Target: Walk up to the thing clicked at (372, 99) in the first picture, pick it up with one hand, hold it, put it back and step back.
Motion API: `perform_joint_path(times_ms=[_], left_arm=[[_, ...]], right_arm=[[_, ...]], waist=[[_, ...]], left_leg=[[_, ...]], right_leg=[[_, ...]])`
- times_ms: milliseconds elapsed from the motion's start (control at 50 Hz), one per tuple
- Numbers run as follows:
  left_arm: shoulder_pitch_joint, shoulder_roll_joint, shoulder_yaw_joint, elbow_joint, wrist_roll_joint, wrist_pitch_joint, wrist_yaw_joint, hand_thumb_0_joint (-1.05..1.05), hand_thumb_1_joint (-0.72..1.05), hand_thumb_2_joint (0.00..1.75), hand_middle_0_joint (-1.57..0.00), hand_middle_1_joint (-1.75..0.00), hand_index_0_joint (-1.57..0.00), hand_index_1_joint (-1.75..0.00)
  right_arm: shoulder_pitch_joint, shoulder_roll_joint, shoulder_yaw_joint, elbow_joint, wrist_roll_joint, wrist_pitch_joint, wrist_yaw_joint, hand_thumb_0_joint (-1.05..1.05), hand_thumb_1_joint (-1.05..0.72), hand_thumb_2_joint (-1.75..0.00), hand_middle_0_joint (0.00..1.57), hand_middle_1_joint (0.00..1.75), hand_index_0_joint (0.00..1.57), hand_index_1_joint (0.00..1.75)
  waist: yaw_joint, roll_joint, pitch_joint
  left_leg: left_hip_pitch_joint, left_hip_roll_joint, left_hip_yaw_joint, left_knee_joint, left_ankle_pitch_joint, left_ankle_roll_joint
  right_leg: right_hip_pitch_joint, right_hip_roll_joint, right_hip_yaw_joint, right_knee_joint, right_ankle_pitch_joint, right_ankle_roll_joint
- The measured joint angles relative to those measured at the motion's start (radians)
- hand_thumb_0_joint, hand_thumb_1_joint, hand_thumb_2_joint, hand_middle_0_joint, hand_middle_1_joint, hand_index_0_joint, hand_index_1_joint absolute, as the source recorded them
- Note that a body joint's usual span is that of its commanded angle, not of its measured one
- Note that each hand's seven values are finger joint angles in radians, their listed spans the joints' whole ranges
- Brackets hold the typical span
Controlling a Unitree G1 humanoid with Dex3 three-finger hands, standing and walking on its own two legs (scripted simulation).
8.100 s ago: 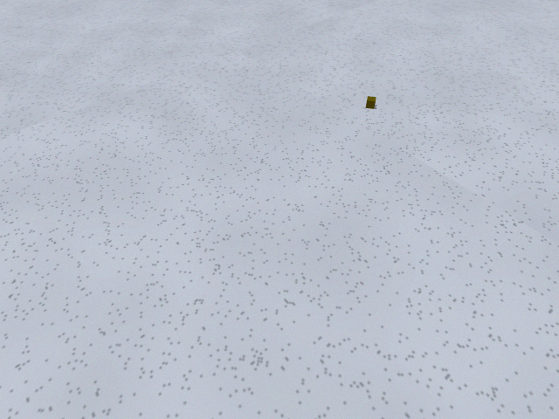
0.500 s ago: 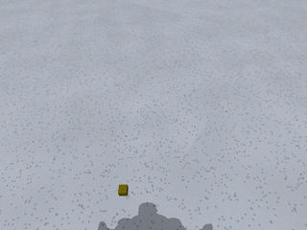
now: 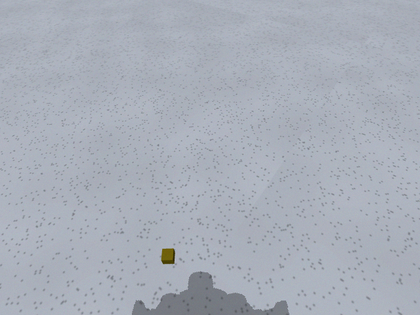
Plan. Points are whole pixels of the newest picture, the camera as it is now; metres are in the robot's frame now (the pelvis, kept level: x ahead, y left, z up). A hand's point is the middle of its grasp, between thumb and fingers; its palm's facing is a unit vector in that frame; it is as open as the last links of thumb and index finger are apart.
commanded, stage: stand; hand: left
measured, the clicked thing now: (168, 256) +0.48 +0.24 -0.75
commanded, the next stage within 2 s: none
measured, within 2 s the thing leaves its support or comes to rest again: neither
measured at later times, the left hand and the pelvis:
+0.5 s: hand out of the picture +0.05 +0.24 -0.15, palm faces -0.03 -0.94 -0.34, open 7.4 cm; pelvis -0.02 -0.01 +0.00, yaw +0 degrees
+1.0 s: hand out of the picture +0.07 +0.24 -0.15, palm faces -0.04 -0.94 -0.34, open 7.4 cm; pelvis -0.01 -0.01 +0.00, yaw -1 degrees
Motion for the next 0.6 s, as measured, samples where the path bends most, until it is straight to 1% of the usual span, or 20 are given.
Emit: perform_joint_path(times_ms=[140, 260, 600], left_arm=[[0.0, 0.0, -0.012, 0.005, 0.003, -0.002, 0.0, 0.0, 0.9, 0.9, -0.2, -0.3, -0.21, -0.3], [0.011, 0.0, -0.018, 0.007, 0.005, -0.005, 0.0, 0.0, 0.9, 0.9, -0.2, -0.3, -0.21, -0.3], [0.046, 0.009, -0.018, 0.004, 0.008, -0.001, -0.004, 0.0, 0.9, 0.9, -0.2, -0.3, -0.21, -0.3]], right_arm=[[-0.022, -0.005, 0.001, 0.004, 0.002, 0.005, 0.002, 0.01, -0.91, -0.9, 0.21, 0.3, 0.2, 0.3], [-0.019, -0.009, 0.002, 0.009, 0.001, 0.008, 0.006, 0.01, -0.91, -0.9, 0.21, 0.3, 0.2, 0.3], [0.044, -0.009, -0.005, 0.021, -0.005, 0.013, 0.013, 0.01, -0.91, -0.9, 0.2, 0.3, 0.2, 0.3]], waist=[[0.0, 0.004, 0.004], [0.0, 0.008, -0.008], [-0.004, 0.002, -0.013]], left_leg=[[0.004, 0.004, 0.001, -0.023, 0.021, -0.004], [0.004, 0.01, -0.001, -0.025, 0.029, -0.008], [-0.022, 0.018, -0.001, -0.011, 0.034, -0.014]], right_leg=[[0.001, 0.004, 0.001, -0.018, 0.019, -0.004], [0.002, 0.01, -0.001, -0.022, 0.028, -0.008], [-0.023, 0.019, 0.0, -0.013, 0.037, -0.015]])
